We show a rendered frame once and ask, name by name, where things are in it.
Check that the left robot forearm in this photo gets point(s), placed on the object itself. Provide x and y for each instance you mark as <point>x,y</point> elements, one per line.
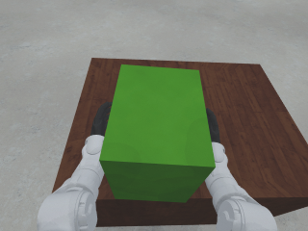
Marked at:
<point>88,174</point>

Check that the carton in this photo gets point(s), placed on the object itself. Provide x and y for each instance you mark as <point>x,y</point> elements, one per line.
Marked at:
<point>157,145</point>

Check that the robot right upper arm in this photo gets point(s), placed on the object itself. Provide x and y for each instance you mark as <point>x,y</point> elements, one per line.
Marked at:
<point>238,215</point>

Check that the robot left upper arm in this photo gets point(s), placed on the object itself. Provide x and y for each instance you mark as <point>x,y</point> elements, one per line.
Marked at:
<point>68,211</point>

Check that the right robot hand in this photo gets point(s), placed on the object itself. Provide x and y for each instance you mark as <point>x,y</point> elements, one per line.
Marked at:
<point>213,126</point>

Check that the pedestal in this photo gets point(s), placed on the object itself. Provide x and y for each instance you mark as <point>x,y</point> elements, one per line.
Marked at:
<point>266,153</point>

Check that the left robot hand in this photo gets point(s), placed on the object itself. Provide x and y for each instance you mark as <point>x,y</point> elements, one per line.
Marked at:
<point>100,122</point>

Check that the right robot forearm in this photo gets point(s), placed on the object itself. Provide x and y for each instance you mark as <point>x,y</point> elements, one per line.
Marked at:
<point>221,184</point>

